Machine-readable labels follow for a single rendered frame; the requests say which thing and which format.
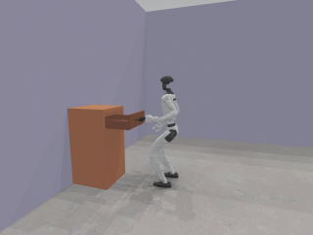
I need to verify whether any robot right hand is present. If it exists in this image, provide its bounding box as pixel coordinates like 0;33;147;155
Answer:
153;122;165;133

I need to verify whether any robot right upper arm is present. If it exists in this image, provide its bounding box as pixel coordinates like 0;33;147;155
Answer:
176;101;180;114

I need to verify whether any robot left upper arm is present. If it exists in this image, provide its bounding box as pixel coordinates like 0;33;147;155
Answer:
161;94;178;118

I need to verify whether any left robot foot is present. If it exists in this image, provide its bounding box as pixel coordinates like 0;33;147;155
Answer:
154;180;172;188

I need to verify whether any cabinet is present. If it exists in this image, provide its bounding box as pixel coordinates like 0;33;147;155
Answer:
67;105;125;190

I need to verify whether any left robot forearm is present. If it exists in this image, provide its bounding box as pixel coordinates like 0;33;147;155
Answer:
153;111;177;123

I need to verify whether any robot left hand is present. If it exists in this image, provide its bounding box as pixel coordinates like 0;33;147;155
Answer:
145;115;154;124

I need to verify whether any robot left thigh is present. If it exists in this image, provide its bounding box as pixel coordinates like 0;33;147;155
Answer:
149;130;175;159

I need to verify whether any handle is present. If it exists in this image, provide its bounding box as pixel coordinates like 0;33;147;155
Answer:
135;117;146;121

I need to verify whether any drawer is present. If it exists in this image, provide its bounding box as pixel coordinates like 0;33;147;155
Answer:
105;110;145;130

